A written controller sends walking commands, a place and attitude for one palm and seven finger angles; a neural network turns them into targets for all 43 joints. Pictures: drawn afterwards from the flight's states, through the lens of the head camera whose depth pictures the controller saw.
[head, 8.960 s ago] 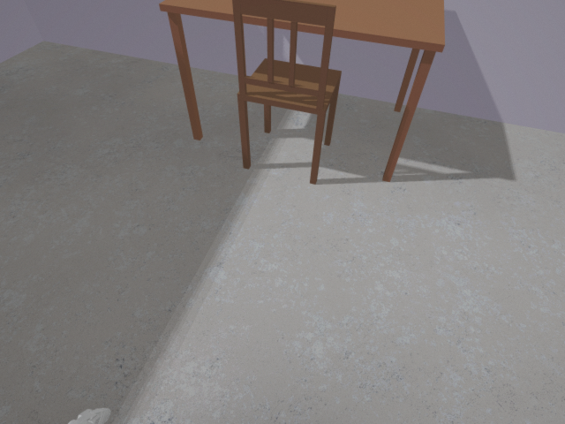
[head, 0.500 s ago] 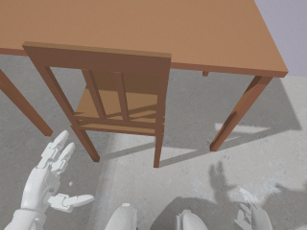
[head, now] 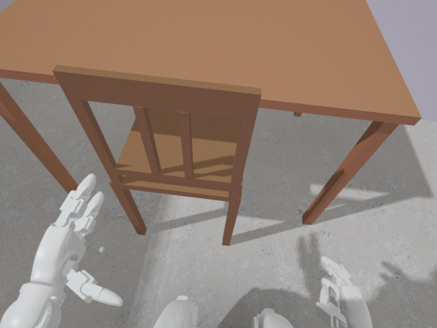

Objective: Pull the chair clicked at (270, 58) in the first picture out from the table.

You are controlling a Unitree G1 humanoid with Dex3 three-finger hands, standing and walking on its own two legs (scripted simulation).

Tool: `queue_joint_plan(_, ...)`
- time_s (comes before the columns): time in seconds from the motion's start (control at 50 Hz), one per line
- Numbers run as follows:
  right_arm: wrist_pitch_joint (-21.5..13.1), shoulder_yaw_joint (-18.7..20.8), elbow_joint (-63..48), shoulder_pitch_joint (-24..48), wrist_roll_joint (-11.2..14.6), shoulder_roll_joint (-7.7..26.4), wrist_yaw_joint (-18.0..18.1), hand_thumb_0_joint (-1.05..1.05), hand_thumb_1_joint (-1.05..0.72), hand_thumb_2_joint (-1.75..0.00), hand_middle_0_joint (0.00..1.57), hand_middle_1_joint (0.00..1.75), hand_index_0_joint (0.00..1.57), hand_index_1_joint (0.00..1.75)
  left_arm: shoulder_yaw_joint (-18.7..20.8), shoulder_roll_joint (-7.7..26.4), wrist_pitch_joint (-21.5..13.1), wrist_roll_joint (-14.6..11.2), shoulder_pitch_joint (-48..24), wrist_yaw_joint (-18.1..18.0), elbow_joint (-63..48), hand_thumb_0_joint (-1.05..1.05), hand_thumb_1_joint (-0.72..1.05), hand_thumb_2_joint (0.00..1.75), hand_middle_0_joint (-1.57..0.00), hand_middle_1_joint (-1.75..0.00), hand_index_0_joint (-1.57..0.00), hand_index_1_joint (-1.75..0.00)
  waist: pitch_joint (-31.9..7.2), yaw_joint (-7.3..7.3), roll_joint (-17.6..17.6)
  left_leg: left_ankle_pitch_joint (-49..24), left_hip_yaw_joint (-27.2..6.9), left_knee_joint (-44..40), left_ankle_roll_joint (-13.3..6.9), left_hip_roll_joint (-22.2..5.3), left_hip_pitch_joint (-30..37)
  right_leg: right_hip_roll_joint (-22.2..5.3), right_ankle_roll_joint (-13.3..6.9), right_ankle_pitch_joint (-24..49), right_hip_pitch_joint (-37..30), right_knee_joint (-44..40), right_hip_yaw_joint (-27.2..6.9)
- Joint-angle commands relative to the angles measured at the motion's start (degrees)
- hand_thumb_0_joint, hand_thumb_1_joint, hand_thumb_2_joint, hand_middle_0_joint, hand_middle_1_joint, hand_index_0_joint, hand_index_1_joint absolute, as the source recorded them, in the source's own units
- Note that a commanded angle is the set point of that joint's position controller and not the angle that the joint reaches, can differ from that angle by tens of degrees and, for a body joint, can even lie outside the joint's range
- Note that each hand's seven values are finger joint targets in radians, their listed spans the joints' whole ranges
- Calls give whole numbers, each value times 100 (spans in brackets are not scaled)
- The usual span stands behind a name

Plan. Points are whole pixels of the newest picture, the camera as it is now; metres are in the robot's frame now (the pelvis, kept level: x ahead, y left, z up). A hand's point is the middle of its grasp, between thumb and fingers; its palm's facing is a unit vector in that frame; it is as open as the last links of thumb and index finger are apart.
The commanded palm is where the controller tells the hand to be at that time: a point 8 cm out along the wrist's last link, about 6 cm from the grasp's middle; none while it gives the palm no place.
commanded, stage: raise the hand toward the chair's back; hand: left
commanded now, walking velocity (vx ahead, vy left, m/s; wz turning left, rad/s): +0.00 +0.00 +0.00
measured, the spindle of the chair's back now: (149, 142) +0.52 +0.20 -0.04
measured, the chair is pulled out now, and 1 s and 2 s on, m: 0.00 0.00 0.00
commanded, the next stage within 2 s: aim the fingers beside a spindle in 0.58 s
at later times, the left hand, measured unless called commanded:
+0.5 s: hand (112, 242) +0.24 +0.19 +0.05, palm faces -0.04 -1.00 -0.06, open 16.9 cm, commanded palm +0.23 +0.25 +0.05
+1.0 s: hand (120, 231) +0.27 +0.19 +0.04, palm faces -0.06 -1.00 -0.05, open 16.9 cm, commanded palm +0.26 +0.24 +0.04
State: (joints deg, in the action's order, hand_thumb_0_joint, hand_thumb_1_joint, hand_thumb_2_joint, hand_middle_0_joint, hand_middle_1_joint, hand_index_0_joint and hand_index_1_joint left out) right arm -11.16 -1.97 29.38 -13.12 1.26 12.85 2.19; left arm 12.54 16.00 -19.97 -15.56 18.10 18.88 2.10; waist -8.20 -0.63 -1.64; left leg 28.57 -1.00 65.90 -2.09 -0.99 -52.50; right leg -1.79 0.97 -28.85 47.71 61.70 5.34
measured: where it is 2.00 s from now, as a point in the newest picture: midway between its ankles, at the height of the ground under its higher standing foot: outside the picture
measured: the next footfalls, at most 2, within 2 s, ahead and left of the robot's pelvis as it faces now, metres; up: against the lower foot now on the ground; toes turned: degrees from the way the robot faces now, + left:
none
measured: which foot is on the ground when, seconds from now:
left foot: down 0.00-1.00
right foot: down 0.00-1.00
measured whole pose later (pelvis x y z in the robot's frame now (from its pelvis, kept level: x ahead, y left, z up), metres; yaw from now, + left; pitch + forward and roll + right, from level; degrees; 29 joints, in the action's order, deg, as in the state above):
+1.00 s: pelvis +0.00 -0.02 +0.00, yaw +0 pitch +16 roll -3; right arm -10.9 -0.9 32.0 -12.9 1.5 14.8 3.0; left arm 14.5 16.8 -22.7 -17.2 9.8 21.6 12.1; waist -8.1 -1.7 -2.0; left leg 28.8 -1.5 66.1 -0.4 -1.7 -53.9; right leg -1.0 -0.7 -29.9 49.9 63.5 5.7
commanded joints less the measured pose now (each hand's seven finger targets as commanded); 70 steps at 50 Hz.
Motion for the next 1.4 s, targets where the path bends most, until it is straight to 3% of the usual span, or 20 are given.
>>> queue_joint_plan(0.0, -339, 452, -801, 131, 66, 922, 82, 0, -90, -90, 20, 30, 20, 30, 458, 803, -391, -140, -494, 26, -1177, 0, -50, 30, -6, -8, -6, -8, -1253, -85, -407, -1325, -363, -1306, 161, 12, 1526, 310, -245, 771, -309, -788, 45)
queue_joint_plan(0.12, -352, 489, -736, 119, 69, 919, 66, 0, -90, -90, 20, 30, 20, 30, 604, 880, -378, -177, -328, 32, -942, 0, -50, 30, -6, -8, -6, -8, -1361, -37, -298, -1691, -302, -1284, 138, 18, 1578, 308, -240, 1030, -530, -860, 22)
queue_joint_plan(0.24, -344, 497, -714, 112, 70, 925, 52, 0, -90, -90, 20, 30, 20, 30, 556, 842, -493, -190, -413, -1, -873, 0, -50, 30, -6, -8, -6, -8, -1171, -80, -230, -1474, -250, -1287, 121, 44, 1400, 290, -233, 940, -533, -906, -7)
queue_joint_plan(0.28, -347, 498, -716, 120, 68, 923, 46, 0, -90, -90, 20, 30, 20, 30, 541, 851, -542, -173, -463, -11, -926, 0, -50, 30, -6, -8, -6, -8, -1171, -73, -361, -1439, -238, -1294, 130, 41, 1433, 280, -238, 900, -503, -895, -15)
queue_joint_plan(0.46, -312, 499, -675, 137, 74, 900, 79, 0, -90, -90, 20, 30, 20, 30, 535, 827, -612, -222, -532, 44, -827, 0, -50, 30, -6, -8, -6, -8, -1225, -131, -196, -1358, -149, -1165, 73, 71, 1303, 267, -202, 986, -633, -968, -126)
queue_joint_plan(0.56, -303, 485, -684, 159, 77, 881, 82, 0, -90, -90, 20, 30, 20, 30, 526, 848, -600, -204, -524, 73, -872, 0, -50, 30, -6, -8, -6, -8, -1293, -118, -321, -1459, -128, -1131, 63, 71, 1358, 258, -205, 1094, -656, -948, -146)
queue_joint_plan(0.62, -289, 480, -667, 185, 70, 878, 92, 0, -90, -90, 20, 30, 20, 30, 576, 876, -594, -213, -511, 64, -764, 0, -50, 30, -6, -8, -6, -8, -1238, -117, -159, -1440, -142, -1108, 54, 71, 1259, 270, -201, 1089, -675, -947, -152)
queue_joint_plan(0.66, -285, 479, -675, 188, 73, 868, 88, 0, -90, -90, 20, 30, 20, 30, 542, 831, -596, -225, -524, 87, -788, 0, -50, 30, -6, -8, -6, -8, -1239, -111, -285, -1466, -125, -1108, 61, 83, 1296, 258, -201, 1135, -684, -945, -161)
queue_joint_plan(0.74, -266, 473, -590, 175, 66, 893, 122, 0, -90, -90, 20, 30, 20, 30, 669, 941, -634, -230, -861, 126, -431, 0, -50, 30, -6, -8, -6, -8, -1119, -184, -36, -1243, -102, -975, 42, 86, 1031, 245, -173, 945, -561, -959, -244)
queue_joint_plan(0.78, -293, 450, -589, 171, 69, 903, 122, 0, -90, -90, 20, 30, 20, 30, 562, 878, -703, -253, -1078, 193, -459, 0, -50, 30, -6, -8, -6, -8, -1189, -186, -260, -1269, -105, -952, 47, 95, 1075, 235, -192, 960, -515, -905, -249)
queue_joint_plan(0.82, -310, 455, -560, 140, 64, 937, 133, 0, -90, -90, 20, 30, 20, 30, 577, 949, -709, -254, -1184, 226, -398, 0, -50, 30, -6, -8, -6, -8, -1286, -210, -167, -1346, -120, -909, 28, 73, 1089, 244, -191, 1021, -493, -866, -250)
queue_joint_plan(0.92, -290, 458, -508, 96, 60, 977, 135, 0, -90, -90, 20, 30, 20, 30, 741, 1149, -669, -260, -1403, 253, -126, 0, -50, 30, -6, -8, -6, -8, -1380, -169, -170, -1400, -130, -887, 37, 63, 1020, 242, -197, 1070, -504, -792, -251)
queue_joint_plan(1.0, -276, 466, -537, 77, 60, 976, 113, 0, -90, -90, 20, 30, 20, 30, 629, 1002, -659, -267, -1592, 235, -80, 0, -50, 30, -6, -8, -6, -8, -1534, -160, -237, -1423, -112, -883, 42, 66, 1084, 228, -188, 1103, -454, -751, -249)
queue_joint_plan(1.02, -262, 478, -519, 64, 55, 984, 109, 0, -90, -90, 20, 30, 20, 30, 742, 1108, -656, -250, -1512, 201, -27, 0, -50, 30, -6, -8, -6, -8, -1559, -135, -187, -1512, -127, -881, 38, 44, 1076, 240, -197, 1158, -470, -720, -227)
queue_joint_plan(1.08, -233, 464, -528, 36, 44, 996, 84, 0, -90, -90, 20, 30, 20, 30, 564, 981, -651, -199, -1783, 149, 65, 0, -50, 30, -6, -8, -6, -8, -1490, -189, -225, -1403, -138, -887, 57, 49, 1024, 230, -188, 1058, -330, -685, -211)
queue_joint_plan(1.18, -166, 477, -503, -6, 28, 1023, 71, 0, -90, -90, 20, 30, 20, 30, 695, 1123, -708, -163, -2039, 80, 194, 0, -50, 30, -6, -8, -6, -8, -1633, -182, -208, -1406, -112, -831, 52, 41, 972, 227, -191, 1076, -321, -626, -239)
queue_joint_plan(1.22, -135, 475, -503, -15, 19, 1029, 66, 0, -90, -90, 20, 30, 20, 30, 872, 1296, -731, -162, -1922, 74, 287, 0, -50, 30, -6, -8, -6, -8, -1731, -107, -182, -1533, -109, -812, 48, 37, 921, 241, -208, 1197, -451, -577, -251)
queue_joint_plan(1.3, -112, 480, -493, -24, 30, 1007, 36, 0, -90, -90, 20, 30, 20, 30, 618, 1008, -780, -194, -2098, 133, 284, 0, -50, 30, -6, -8, -6, -8, -1751, -186, -347, -1566, -111, -790, 68, 27, 1064, 238, -200, 1199, -236, -552, -221)
queue_joint_plan(1.32, -106, 483, -461, -51, 27, 1036, 45, 0, -90, -90, 20, 30, 20, 30, 668, 1076, -785, -196, -2195, 131, 371, 0, -50, 30, -6, -8, -6, -8, -1715, -231, -139, -1538, -137, -752, 47, 13, 985, 253, -196, 1174, -199, -540, -215)
queue_joint_plan(1.38, -85, 493, -425, -55, 19, 1051, 34, 0, -90, -90, 20, 30, 20, 30, 598, 1036, -805, -150, -2393, 139, 434, 0, -50, 30, -6, -8, -6, -8, -1739, -222, -328, -1549, -166, -743, 75, 6, 1034, 235, -208, 1135, -44, -469, -196)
